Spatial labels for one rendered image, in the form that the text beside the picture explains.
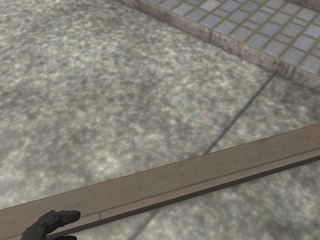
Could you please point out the robot left hand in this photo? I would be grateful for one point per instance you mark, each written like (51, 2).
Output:
(48, 223)

